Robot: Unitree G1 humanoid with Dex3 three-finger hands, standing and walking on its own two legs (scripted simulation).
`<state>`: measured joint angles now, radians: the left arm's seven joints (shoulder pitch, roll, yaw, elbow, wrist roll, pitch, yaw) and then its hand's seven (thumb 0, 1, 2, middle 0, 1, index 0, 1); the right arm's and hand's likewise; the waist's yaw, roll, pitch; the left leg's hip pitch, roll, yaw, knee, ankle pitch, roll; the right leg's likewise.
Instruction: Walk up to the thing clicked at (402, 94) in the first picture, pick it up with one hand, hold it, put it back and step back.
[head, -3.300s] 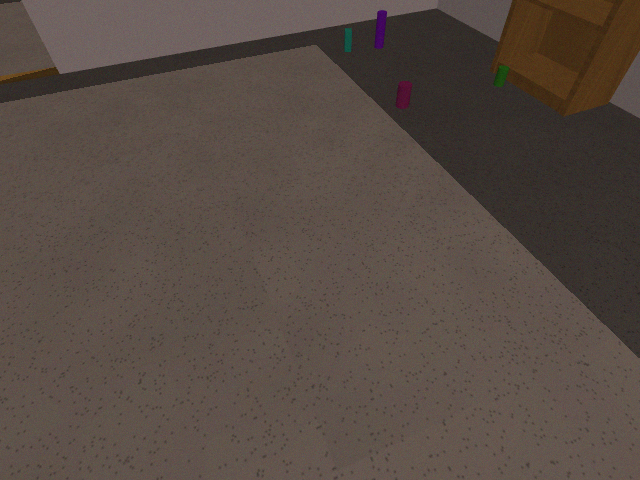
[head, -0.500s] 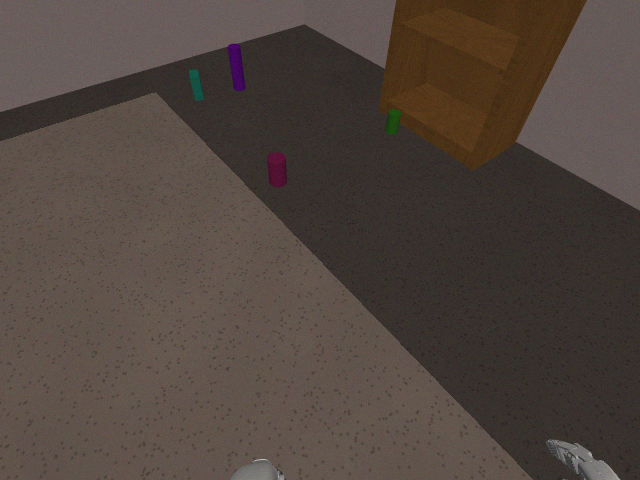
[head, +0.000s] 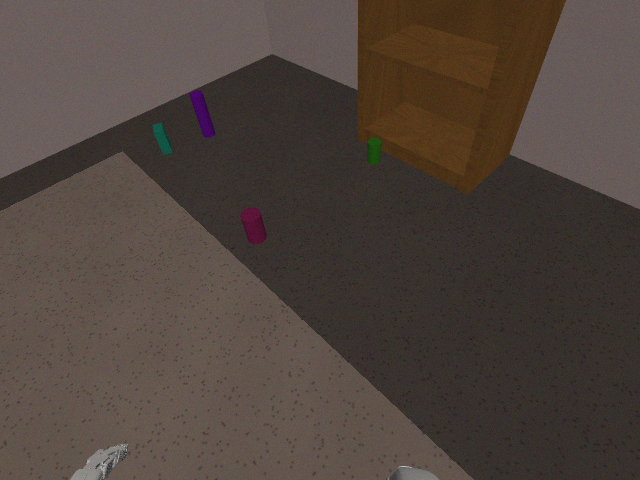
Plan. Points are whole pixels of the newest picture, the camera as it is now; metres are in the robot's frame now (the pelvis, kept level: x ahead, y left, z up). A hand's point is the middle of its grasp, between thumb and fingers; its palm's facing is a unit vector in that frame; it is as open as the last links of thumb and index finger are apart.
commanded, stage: walk up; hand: left
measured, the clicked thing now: (253, 226) +1.18 +0.28 -0.68
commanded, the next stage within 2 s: none
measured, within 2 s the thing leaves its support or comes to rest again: neither
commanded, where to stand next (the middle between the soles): +0.84 +0.09 m, yaw +1 degrees
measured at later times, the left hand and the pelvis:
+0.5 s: hand (120, 445) +0.23 +0.33 -0.15, palm faces +0.02 -0.94 -0.35, open 7.4 cm; pelvis +0.22 +0.05 +0.01, yaw +2 degrees
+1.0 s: hand (172, 275) +0.50 +0.29 -0.10, palm faces +0.00 -0.91 -0.42, open 7.4 cm; pelvis +0.42 +0.01 +0.01, yaw +1 degrees
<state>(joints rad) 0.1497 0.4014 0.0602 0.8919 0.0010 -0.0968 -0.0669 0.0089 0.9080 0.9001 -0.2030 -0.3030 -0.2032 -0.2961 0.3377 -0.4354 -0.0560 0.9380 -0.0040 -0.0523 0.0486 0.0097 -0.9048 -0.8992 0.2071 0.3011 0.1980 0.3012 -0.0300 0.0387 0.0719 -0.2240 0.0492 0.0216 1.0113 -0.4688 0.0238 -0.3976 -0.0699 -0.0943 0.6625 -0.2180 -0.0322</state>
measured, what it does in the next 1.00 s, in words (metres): walks ahead: left foot, then right foot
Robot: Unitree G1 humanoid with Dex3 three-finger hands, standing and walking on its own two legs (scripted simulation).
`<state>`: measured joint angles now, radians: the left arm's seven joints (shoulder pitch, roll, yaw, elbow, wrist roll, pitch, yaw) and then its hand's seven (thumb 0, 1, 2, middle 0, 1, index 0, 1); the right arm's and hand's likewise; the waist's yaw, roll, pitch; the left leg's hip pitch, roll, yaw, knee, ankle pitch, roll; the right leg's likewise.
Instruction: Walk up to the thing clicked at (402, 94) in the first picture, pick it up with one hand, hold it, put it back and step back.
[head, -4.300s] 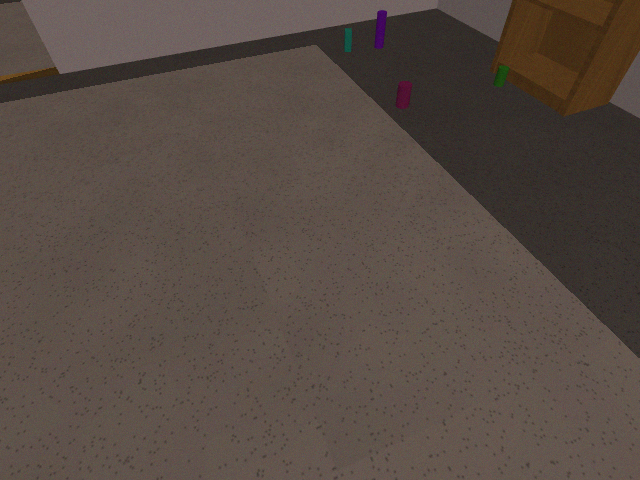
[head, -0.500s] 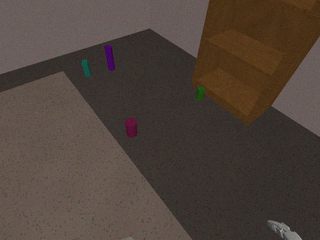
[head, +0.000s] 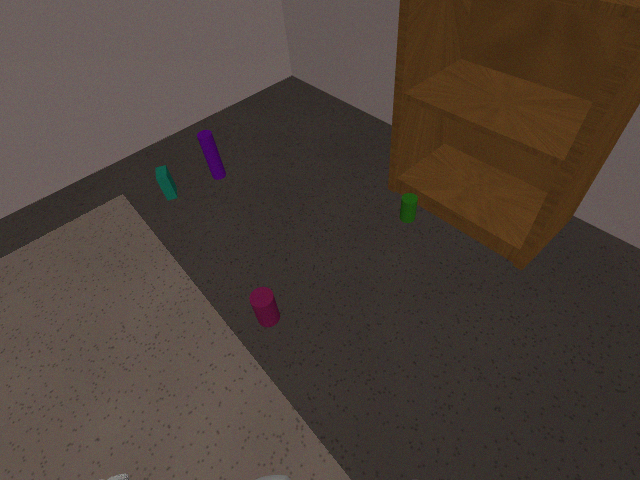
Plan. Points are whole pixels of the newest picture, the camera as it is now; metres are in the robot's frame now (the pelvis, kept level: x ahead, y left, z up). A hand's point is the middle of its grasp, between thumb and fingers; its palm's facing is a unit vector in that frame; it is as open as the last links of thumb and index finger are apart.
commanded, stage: walk up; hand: left
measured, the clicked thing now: (265, 307) +0.77 +0.26 -0.70
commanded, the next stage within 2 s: none
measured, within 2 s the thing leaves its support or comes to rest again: neither
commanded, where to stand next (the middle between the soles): +0.43 +0.07 m, yaw +0 degrees
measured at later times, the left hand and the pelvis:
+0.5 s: hand (126, 445) +0.21 +0.33 -0.15, palm faces -0.05 -0.94 -0.34, open 7.4 cm; pelvis +0.16 +0.05 +0.00, yaw +0 degrees
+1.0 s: hand (148, 353) +0.35 +0.32 -0.12, palm faces -0.01 -0.90 -0.44, open 7.4 cm; pelvis +0.31 +0.03 +0.00, yaw +0 degrees
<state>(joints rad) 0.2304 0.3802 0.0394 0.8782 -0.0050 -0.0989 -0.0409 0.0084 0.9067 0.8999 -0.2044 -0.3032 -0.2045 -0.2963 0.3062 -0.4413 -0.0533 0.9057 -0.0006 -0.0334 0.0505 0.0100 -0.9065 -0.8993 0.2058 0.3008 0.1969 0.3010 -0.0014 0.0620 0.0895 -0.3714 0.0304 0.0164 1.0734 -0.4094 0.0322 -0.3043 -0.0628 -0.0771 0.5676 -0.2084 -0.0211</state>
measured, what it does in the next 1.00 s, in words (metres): walks ahead: left foot, then right foot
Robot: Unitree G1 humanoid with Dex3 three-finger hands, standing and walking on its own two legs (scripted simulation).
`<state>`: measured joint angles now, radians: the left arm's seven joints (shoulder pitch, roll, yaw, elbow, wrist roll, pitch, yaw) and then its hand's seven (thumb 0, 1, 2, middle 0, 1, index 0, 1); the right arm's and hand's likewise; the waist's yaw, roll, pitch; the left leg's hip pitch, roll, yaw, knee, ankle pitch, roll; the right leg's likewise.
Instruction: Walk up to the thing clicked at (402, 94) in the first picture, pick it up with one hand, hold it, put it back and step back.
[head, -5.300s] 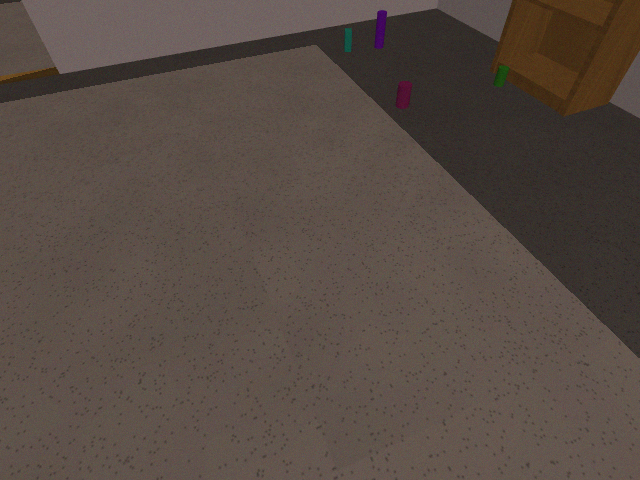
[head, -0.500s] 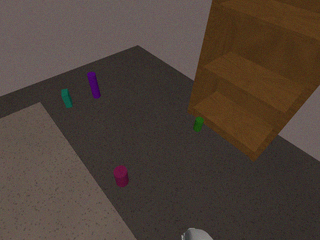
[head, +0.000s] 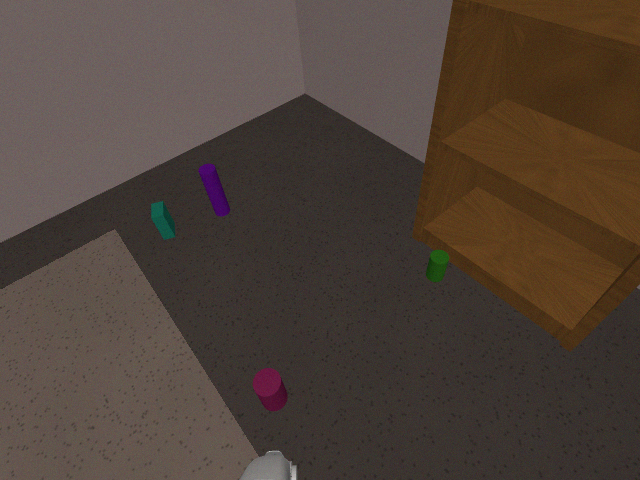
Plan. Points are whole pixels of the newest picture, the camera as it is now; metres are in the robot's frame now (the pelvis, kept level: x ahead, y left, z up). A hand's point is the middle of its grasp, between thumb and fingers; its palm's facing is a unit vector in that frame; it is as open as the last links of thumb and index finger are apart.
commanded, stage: walk up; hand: left
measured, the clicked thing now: (270, 390) +0.47 +0.22 -0.70
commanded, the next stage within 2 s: stand in 1.68 s
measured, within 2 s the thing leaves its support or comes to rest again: neither
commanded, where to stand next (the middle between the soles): +0.12 +0.03 m, yaw -1 degrees
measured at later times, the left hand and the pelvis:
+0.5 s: hand out of the picture +0.12 +0.29 -0.16, palm faces -0.05 -0.92 -0.38, open 7.4 cm; pelvis +0.07 +0.03 -0.01, yaw -2 degrees
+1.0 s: hand (159, 443) +0.20 +0.27 -0.14, palm faces -0.03 -0.94 -0.33, open 7.4 cm; pelvis +0.09 +0.03 +0.01, yaw -1 degrees
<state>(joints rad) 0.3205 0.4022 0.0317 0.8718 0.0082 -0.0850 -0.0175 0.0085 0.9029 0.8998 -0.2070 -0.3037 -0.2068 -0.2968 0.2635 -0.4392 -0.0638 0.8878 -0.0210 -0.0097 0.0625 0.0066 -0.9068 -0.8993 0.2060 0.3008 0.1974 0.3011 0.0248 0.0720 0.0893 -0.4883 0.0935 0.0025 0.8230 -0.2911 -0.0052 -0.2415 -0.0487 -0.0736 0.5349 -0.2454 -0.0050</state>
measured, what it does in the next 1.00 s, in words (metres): steps on the spot: left foot, then right foot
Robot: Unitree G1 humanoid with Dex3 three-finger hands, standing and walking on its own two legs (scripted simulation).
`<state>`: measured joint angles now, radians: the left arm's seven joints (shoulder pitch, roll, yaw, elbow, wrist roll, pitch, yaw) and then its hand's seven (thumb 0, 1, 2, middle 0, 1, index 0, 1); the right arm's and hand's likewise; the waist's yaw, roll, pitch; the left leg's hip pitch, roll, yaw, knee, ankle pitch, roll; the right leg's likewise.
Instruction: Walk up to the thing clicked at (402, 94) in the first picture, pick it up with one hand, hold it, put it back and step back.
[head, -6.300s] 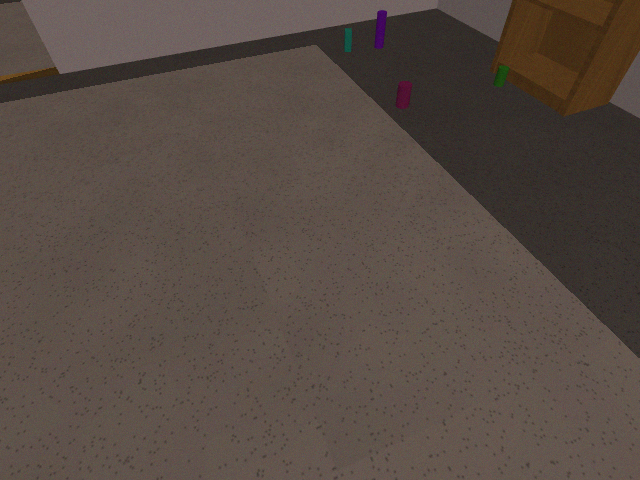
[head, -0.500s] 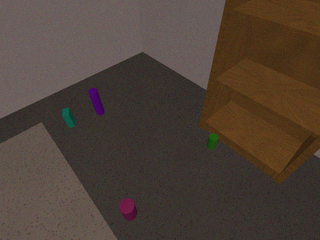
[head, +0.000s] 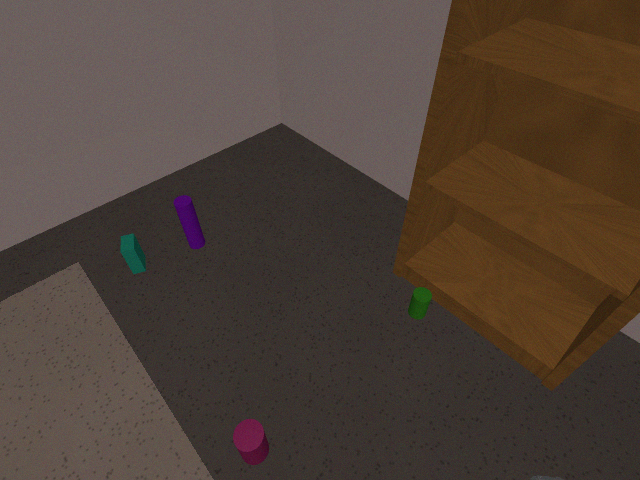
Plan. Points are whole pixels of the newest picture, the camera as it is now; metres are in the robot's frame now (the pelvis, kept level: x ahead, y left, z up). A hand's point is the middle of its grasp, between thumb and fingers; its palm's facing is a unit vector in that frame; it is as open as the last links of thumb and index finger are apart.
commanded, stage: walk up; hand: left
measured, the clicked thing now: (252, 442) +0.37 +0.20 -0.71
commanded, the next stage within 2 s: stand in 0.68 s
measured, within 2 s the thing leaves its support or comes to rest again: neither
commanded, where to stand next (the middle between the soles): +0.03 +0.01 m, yaw +0 degrees
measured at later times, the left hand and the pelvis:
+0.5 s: hand out of the picture +0.08 +0.25 -0.16, palm faces +0.00 -0.94 -0.33, open 7.4 cm; pelvis +0.01 +0.00 +0.00, yaw +0 degrees
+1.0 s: hand out of the picture +0.09 +0.25 -0.15, palm faces -0.02 -0.94 -0.34, open 7.4 cm; pelvis +0.01 +0.00 +0.00, yaw +0 degrees
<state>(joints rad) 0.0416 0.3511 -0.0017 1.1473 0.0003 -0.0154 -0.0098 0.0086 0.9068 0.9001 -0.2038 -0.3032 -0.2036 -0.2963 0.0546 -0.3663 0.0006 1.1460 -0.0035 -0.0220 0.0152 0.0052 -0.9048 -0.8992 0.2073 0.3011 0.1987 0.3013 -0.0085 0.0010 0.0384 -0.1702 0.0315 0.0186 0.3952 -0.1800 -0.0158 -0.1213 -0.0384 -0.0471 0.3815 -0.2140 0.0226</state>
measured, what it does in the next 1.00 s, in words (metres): stands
